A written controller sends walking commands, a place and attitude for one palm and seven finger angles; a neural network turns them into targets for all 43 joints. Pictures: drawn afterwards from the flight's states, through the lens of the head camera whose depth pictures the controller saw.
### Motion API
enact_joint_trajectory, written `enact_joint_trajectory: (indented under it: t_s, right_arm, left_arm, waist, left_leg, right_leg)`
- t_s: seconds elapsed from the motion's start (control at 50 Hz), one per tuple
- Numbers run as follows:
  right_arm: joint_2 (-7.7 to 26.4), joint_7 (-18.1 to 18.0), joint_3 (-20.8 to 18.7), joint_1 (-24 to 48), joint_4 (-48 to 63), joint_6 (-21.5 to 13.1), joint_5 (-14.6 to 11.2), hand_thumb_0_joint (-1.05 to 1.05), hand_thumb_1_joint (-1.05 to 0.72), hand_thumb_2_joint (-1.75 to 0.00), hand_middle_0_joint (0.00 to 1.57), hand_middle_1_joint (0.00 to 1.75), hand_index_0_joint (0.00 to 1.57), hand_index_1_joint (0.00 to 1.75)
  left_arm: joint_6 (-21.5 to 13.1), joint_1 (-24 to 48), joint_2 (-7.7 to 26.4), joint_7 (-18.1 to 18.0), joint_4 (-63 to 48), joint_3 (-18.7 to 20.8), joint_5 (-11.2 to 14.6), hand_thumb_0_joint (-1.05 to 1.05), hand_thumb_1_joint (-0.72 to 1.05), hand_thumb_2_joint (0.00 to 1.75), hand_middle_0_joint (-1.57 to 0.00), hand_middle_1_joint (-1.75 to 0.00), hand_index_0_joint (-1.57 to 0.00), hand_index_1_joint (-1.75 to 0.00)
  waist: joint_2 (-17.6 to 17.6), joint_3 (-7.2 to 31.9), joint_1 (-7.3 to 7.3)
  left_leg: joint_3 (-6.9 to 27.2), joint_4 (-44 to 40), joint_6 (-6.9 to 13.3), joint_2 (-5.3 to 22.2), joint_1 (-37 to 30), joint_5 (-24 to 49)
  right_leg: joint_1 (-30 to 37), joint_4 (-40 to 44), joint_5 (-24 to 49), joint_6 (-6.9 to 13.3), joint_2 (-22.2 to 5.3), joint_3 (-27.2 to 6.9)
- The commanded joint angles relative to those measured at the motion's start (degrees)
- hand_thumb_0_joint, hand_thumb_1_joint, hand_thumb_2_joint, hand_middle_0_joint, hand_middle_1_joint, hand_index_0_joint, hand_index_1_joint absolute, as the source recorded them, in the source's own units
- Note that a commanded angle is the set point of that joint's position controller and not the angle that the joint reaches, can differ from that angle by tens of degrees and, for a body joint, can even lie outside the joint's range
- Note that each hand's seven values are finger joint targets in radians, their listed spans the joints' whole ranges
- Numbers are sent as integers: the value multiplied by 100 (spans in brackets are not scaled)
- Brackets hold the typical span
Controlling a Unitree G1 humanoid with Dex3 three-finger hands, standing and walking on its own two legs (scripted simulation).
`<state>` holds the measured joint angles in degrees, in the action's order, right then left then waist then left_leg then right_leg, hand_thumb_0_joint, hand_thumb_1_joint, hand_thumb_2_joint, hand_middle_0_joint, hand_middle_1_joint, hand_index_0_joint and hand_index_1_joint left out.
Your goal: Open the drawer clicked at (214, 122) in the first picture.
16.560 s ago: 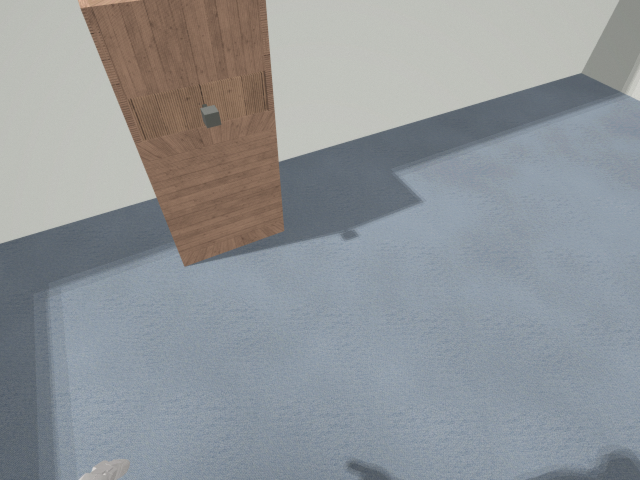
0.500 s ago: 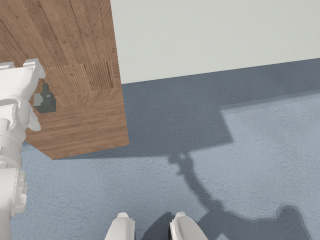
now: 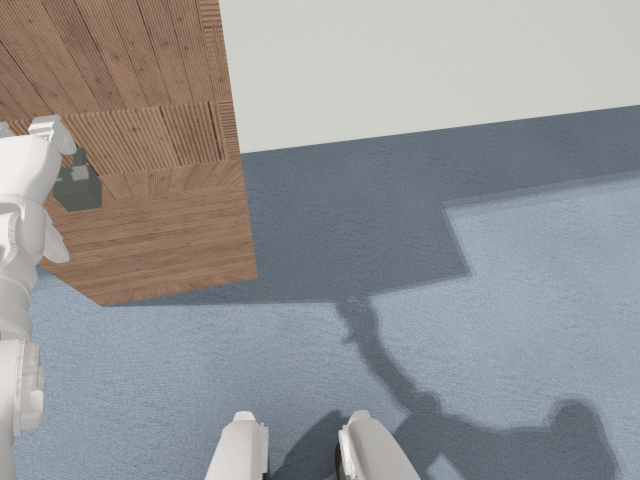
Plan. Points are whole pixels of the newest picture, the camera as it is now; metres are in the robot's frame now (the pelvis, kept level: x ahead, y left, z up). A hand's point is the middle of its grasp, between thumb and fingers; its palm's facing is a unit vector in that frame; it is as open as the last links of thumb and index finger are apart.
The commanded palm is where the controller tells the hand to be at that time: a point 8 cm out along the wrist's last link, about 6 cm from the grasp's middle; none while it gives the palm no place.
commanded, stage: lower the fingers behind the handle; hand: left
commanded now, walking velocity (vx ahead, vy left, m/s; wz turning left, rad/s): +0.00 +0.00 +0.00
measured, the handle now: (79, 175) +0.51 +0.31 -0.03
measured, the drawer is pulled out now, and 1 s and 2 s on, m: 0.00 0.00 0.00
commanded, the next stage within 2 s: close the thumb around the handle in 1.10 s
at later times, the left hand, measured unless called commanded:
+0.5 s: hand (46, 203) +0.47 +0.35 -0.03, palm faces -0.06 +0.00 -1.00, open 13.8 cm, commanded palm +0.48 +0.31 +0.02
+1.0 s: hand (51, 211) +0.47 +0.34 -0.05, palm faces -0.05 +0.00 -1.00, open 13.9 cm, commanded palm +0.47 +0.31 +0.00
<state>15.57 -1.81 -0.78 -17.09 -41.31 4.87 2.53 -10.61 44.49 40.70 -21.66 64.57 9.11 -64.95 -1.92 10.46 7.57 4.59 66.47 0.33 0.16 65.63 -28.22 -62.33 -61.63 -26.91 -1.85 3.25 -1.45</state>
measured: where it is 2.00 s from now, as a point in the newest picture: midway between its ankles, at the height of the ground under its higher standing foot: outside the picture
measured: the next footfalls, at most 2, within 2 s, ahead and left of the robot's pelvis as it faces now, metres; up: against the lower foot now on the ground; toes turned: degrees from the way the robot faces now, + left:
none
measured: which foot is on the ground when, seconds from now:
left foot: down 0.00-1.00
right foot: down 0.00-1.00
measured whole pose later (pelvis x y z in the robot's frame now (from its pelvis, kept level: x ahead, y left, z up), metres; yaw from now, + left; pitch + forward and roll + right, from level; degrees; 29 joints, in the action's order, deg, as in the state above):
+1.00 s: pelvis -0.02 +0.00 -0.04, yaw -1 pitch +31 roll -5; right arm 14.7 -1.5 0.3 -16.3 -41.0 3.5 2.8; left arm -6.7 48.0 42.2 -21.1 63.8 8.1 -64.3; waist -2.5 10.3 7.5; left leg 5.6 76.4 0.2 -0.1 76.8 -30.4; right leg -73.1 -71.2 -29.2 -2.1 3.5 -0.2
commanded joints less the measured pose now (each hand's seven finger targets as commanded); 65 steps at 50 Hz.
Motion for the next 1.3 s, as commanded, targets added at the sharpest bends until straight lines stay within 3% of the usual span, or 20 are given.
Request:
enact_joint_trajectory:
  t_s: [0.0, 0.04, 0.08, 0.18, 0.22, 0.24, 0.34, 0.38, 0.44, 0.52, 0.64, 0.8, 0.84, 0.96, 1.02, 1.06, 1.1, 1.18, 1.2, 1.28]
  right_arm:
    - [1095, -11, -375, -904, 218, -65, 11, 0, -90, -90, 20, 30, 20, 30]
    - [1096, -32, -399, -944, 226, -84, 8, 0, -90, -90, 20, 30, 20, 30]
    - [1097, -30, -412, -982, 205, -112, 12, 0, -90, -90, 20, 30, 20, 30]
    - [1099, -115, -394, -1003, 147, -167, -1, 0, -90, -90, 20, 30, 20, 30]
    - [1105, -129, -359, -1004, 120, -164, 13, 0, -90, -90, 20, 30, 20, 30]
    - [1089, -127, -354, -985, 144, -169, 10, 0, -90, -90, 20, 30, 20, 30]
    - [1064, -108, -325, -995, 149, -179, 15, 0, -90, -90, 20, 30, 20, 30]
    - [1070, -109, -316, -1004, 175, -182, 13, 0, -90, -90, 20, 30, 20, 30]
    - [1071, -96, -324, -1047, 178, -180, 36, 0, -90, -90, 20, 30, 20, 30]
    - [1047, -63, -334, -1067, 161, -181, 37, 0, -90, -90, 20, 30, 20, 30]
    - [1067, -61, -306, -1011, 171, -176, 44, 0, -90, -90, 20, 30, 20, 30]
    - [1059, -44, -324, -999, 188, -198, 38, 0, -90, -90, 20, 30, 20, 30]
    - [1058, -34, -337, -1001, 198, -204, 38, 0, -90, -90, 20, 30, 20, 30]
    - [1062, -69, -314, -986, 180, -219, 12, 0, -90, -90, 20, 30, 20, 30]
    - [1043, -67, -328, -991, 155, -247, 25, 0, -90, -90, 20, 30, 20, 30]
    - [1056, -70, -318, -991, 155, -242, 32, 0, -90, -90, 20, 30, 20, 30]
    - [1026, -71, -321, -984, 172, -243, 24, 0, -90, -90, 20, 30, 20, 30]
    - [1042, -67, -319, -960, 154, -251, 36, 0, -90, -90, 20, 30, 20, 30]
    - [1059, -68, -308, -960, 162, -234, 36, 0, -90, -90, 20, 30, 20, 30]
    - [1045, -50, -332, -959, 160, -236, 37, 0, -90, -90, 20, 30, 20, 30]
  left_arm:
    - [175, 2038, 2011, -407, -915, 417, 8, 0, -50, 30, -30, -120, -30, -120]
    - [222, 2270, 1981, -408, -1016, 342, -4, 0, -50, 30, -30, -120, -30, -120]
    - [233, 2325, 1954, -360, -1121, 315, 38, 0, -50, 30, -30, -120, -30, -120]
    - [182, 2566, 1935, -194, -1120, 189, 101, 0, -50, 30, -30, -120, -30, -120]
    - [139, 2547, 2119, -160, -1153, 320, 89, 0, -50, 30, -30, -120, -30, -120]
    - [123, 2486, 2064, -158, -1156, 279, 80, 0, -50, 30, -30, -120, -30, -120]
    - [165, 2333, 1770, -140, -802, 88, 45, 0, -50, 30, -30, -120, -30, -120]
    - [191, 2380, 1822, -123, -779, 105, 63, 0, -50, 30, -30, -120, -30, -120]
    - [133, 2459, 1878, -112, -993, 157, 48, 0, -50, 30, -30, -120, -30, -120]
    - [188, 2337, 1533, -129, -814, -13, 69, 0, -50, 30, -30, -120, -30, -120]
    - [161, 2351, 1815, -146, -948, 142, 10, 0, -50, 30, -30, -120, -30, -120]
    - [234, 2335, 1752, -190, -1097, 139, 27, 0, -50, 30, -30, -120, -30, -120]
    - [242, 2315, 1705, -169, -1172, 127, 79, 0, -50, 30, -30, -120, -30, -120]
    - [303, 2386, 1671, -134, -1045, 42, 59, 0, -50, 30, -30, -120, -30, -120]
    - [252, 2520, 1659, -144, -1227, 35, 50, 0, -50, 30, -30, -120, -30, -120]
    - [232, 2266, 1782, -136, -1164, 172, 89, 0, -50, 30, -30, -120, -30, -120]
    - [218, 2260, 1598, -117, -1152, 42, 111, 0, -50, 30, -30, -120, -30, -120]
    - [155, 2207, 1786, -131, -1208, 188, 106, 0, -50, 30, -30, -120, -30, -120]
    - [155, 2071, 1903, -141, -1184, 291, 98, 0, -44, 32, -30, -121, -30, -121]
    - [100, 2095, 1804, -163, -1296, 252, 136, 0, -22, 42, -32, -123, -32, -123]
  waist:
    - [-930, 2599, -110]
    - [-922, 2872, -13]
    - [-990, 3100, -26]
    - [-939, 3055, 133]
    - [-1030, 3054, 54]
    - [-1170, 3079, 36]
    - [-985, 2631, 116]
    - [-912, 2665, 132]
    - [-1159, 2922, 72]
    - [-993, 2858, 123]
    - [-1086, 2943, 35]
    - [-1053, 2925, 41]
    - [-1148, 3111, 19]
    - [-980, 2781, 91]
    - [-1212, 2953, 71]
    - [-1086, 2964, 5]
    - [-997, 2883, 64]
    - [-1071, 2926, -6]
    - [-1050, 2932, -65]
    - [-1070, 2987, -35]
  left_leg:
    - [-266, -572, 152, -3, -2284, 2348]
    - [-247, -482, 158, 13, -2366, 2425]
    - [-229, -442, 149, 16, -2489, 2457]
    - [-186, -331, 180, 26, -2379, 2186]
    - [-162, -307, 170, 30, -2355, 2273]
    - [-175, -261, 167, 24, -2375, 2327]
    - [-124, -200, 155, 52, -2112, 2180]
    - [-134, -150, 173, 55, -2007, 2113]
    - [-91, -86, 135, 71, -2164, 2308]
    - [-47, -30, 135, 79, -2074, 2203]
    - [-79, 66, 149, 67, -1878, 2009]
    - [-25, 60, 127, 96, -1937, 1963]
    - [-40, 70, 126, 92, -2078, 2058]
    - [-14, 0, 139, 88, -1906, 1755]
    - [-18, 3, 120, 93, -2076, 1902]
    - [-32, 31, 131, 95, -2055, 2037]
    - [-67, 31, 149, 80, -1970, 1989]
    - [-99, 74, 155, 79, -1919, 2008]
    - [-100, 59, 146, 68, -1899, 2071]
    - [-121, 104, 154, 74, -1947, 2192]
  right_leg:
    - [767, 451, 1627, 374, 91, 443]
    - [721, 383, 1700, 347, 81, 431]
    - [739, 358, 1704, 347, 84, 447]
    - [511, 322, 1502, 324, 74, 437]
    - [478, 234, 1535, 355, 79, 447]
    - [406, 207, 1552, 356, 77, 442]
    - [89, 143, 1355, 365, 93, 514]
    - [88, 107, 1347, 358, 96, 502]
    - [-1, -13, 1384, 381, 90, 521]
    - [-147, -57, 1262, 379, 95, 551]
    - [-160, -183, 1193, 393, 92, 524]
    - [-257, -222, 1090, 394, 105, 571]
    - [-215, -216, 1146, 388, 100, 562]
    - [-306, -151, 960, 382, 95, 563]
    - [-301, -164, 1029, 399, 87, 559]
    - [-188, -174, 1153, 396, 95, 553]
    - [-118, -120, 1171, 380, 93, 539]
    - [-79, -167, 1238, 382, 96, 514]
    - [-6, -184, 1298, 393, 94, 514]
    - [15, -187, 1427, 376, 93, 504]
